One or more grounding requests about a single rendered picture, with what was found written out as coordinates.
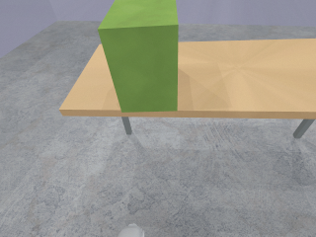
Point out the robot left thigh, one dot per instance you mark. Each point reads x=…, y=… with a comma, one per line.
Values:
x=132, y=231

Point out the table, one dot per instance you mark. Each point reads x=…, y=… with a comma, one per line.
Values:
x=217, y=79

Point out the carton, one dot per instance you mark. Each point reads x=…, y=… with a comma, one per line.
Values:
x=140, y=39

